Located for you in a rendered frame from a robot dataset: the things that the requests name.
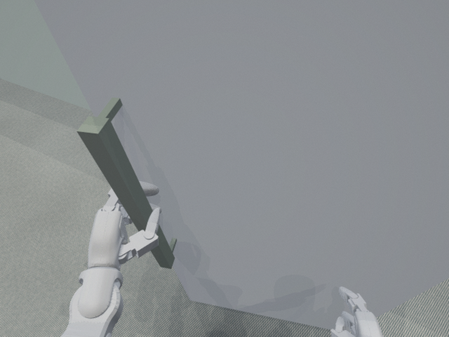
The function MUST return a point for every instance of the handle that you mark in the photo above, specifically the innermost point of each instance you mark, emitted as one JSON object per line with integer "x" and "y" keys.
{"x": 103, "y": 143}

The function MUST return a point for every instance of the right robot hand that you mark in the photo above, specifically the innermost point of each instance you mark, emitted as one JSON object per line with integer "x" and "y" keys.
{"x": 362, "y": 324}

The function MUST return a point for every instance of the fridge door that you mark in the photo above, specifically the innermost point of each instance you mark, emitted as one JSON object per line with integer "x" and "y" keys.
{"x": 298, "y": 145}

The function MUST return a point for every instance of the left robot hand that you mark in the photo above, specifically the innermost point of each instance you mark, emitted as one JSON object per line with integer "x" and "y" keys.
{"x": 109, "y": 231}

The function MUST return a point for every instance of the left robot forearm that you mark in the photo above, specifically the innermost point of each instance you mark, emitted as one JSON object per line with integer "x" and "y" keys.
{"x": 97, "y": 305}

